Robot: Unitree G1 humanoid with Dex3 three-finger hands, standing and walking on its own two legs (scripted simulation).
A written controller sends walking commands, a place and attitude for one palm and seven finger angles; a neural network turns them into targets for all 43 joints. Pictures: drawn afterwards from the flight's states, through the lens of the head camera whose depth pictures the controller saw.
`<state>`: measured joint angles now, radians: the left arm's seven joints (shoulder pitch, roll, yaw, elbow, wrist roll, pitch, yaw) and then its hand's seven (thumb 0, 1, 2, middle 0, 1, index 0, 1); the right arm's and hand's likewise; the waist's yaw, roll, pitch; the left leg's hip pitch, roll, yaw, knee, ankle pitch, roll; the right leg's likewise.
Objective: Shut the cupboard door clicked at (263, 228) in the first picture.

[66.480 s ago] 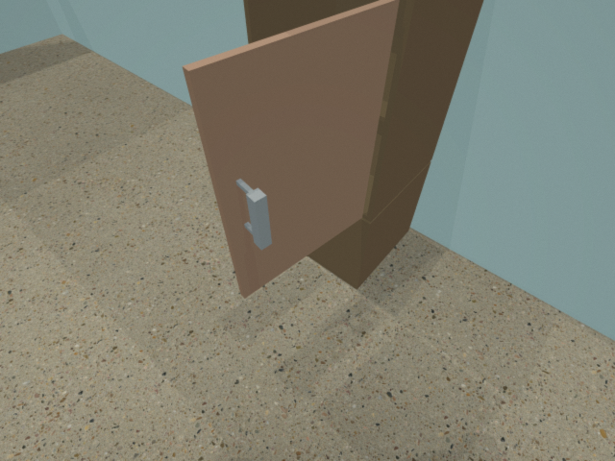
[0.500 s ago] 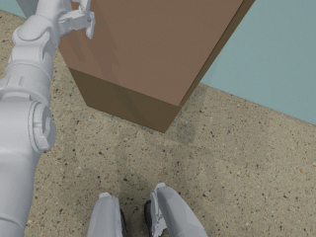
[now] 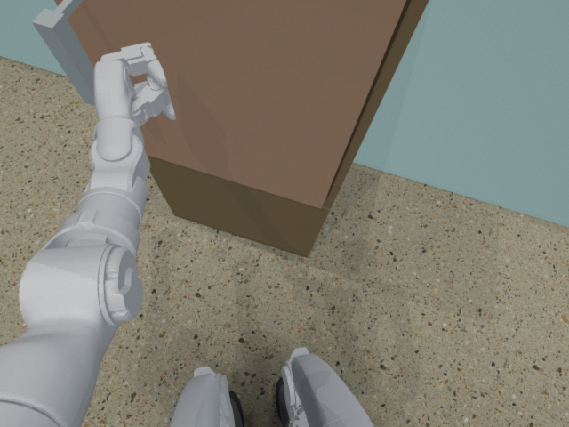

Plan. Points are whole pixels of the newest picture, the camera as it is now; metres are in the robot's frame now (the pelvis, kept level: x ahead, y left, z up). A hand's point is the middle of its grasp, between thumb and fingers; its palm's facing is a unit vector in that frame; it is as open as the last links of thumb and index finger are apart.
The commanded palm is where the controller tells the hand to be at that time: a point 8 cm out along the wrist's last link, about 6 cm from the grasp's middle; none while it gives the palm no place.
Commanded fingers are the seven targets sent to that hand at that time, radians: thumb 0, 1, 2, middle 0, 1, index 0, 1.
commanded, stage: pull the fist back off the door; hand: left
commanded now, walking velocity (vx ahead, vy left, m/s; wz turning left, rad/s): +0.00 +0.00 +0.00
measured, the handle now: (85, 52) +0.64 +0.17 +0.07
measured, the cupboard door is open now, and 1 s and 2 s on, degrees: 0 0 0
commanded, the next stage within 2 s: draw the hand back to the body in 0.34 s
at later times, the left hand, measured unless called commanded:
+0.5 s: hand (168, 131) +0.49 +0.07 +0.07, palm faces -0.02 -1.00 -0.04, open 3.1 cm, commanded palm +0.46 +0.13 +0.08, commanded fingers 0.00 0.90 0.90 -1.30 -1.50 -1.30 -1.50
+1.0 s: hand (46, 218) +0.35 +0.16 +0.15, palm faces -0.02 -1.00 -0.05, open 3.1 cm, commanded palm +0.32 +0.21 +0.17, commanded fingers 0.00 0.90 0.90 -1.08 -1.26 -1.08 -1.26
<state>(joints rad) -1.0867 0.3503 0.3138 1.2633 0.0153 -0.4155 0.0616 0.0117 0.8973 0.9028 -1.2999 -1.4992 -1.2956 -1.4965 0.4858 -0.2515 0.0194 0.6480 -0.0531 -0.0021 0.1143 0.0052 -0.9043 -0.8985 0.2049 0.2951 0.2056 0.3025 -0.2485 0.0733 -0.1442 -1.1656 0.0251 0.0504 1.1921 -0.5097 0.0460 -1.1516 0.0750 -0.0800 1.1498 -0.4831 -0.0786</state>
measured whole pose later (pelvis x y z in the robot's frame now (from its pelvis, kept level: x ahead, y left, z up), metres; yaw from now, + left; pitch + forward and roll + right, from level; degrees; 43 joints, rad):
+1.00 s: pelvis +0.02 +0.01 +0.07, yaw +2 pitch +8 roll -1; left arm -0.16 0.22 0.07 0.37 -0.19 -0.27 -0.11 0.01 0.90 0.90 -1.27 -1.46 -1.26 -1.46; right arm 0.26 -0.28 0.00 0.55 0.07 0.02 -0.01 0.01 -0.91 -0.90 0.20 0.29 0.20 0.30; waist -0.03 0.04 -0.10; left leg -0.54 -0.02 0.05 0.80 -0.40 0.05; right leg -0.53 0.05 -0.05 0.78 -0.39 -0.06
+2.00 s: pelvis +0.03 +0.02 +0.11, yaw +3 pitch -4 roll -1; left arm 0.47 0.34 0.32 -0.36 -0.08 -0.06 0.10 0.01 0.89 0.90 -0.22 -0.31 -0.21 -0.31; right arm 0.20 -0.23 0.02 0.63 0.02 -0.08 -0.06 0.02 -0.90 -0.90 0.20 0.30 0.21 0.30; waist 0.06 0.07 -0.02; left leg -0.11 -0.05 0.03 0.43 -0.25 0.07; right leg -0.09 0.04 -0.05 0.40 -0.24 -0.03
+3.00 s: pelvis -0.05 +0.04 +0.08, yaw +2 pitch +0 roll -2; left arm 0.50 0.38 0.43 -0.47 -0.01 -0.20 0.15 0.01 0.89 0.90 -0.21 -0.30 -0.21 -0.30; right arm 0.25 -0.23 0.00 0.57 0.01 -0.03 -0.08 0.01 -0.90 -0.90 0.21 0.30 0.21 0.30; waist -0.01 0.02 -0.01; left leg -0.42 -0.04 0.07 0.68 -0.28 0.10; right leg -0.40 0.03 -0.03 0.63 -0.23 -0.01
